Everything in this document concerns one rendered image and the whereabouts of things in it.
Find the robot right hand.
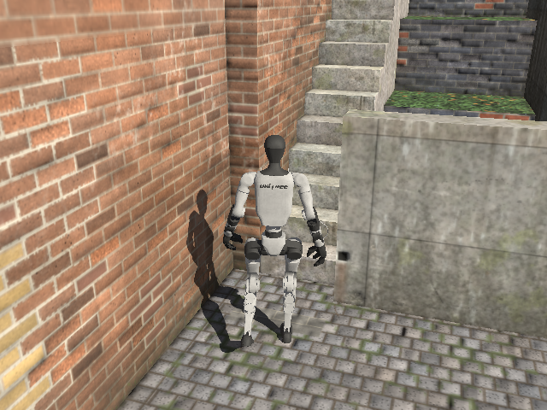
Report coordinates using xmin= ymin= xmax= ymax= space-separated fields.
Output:
xmin=307 ymin=244 xmax=326 ymax=267

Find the robot left hand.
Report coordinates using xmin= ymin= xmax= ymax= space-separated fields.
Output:
xmin=223 ymin=233 xmax=243 ymax=250

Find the robot left upper arm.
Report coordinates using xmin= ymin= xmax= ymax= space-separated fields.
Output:
xmin=232 ymin=172 xmax=256 ymax=218

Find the robot left thigh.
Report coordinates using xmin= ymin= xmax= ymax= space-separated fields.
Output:
xmin=244 ymin=237 xmax=262 ymax=293

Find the robot right shin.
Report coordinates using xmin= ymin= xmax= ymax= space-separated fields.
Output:
xmin=283 ymin=278 xmax=297 ymax=332

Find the robot left forearm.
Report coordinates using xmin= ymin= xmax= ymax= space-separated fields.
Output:
xmin=224 ymin=204 xmax=240 ymax=237

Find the robot right upper arm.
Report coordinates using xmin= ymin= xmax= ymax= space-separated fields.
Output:
xmin=292 ymin=172 xmax=316 ymax=220

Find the robot right forearm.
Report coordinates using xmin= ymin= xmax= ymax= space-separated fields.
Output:
xmin=307 ymin=207 xmax=324 ymax=247

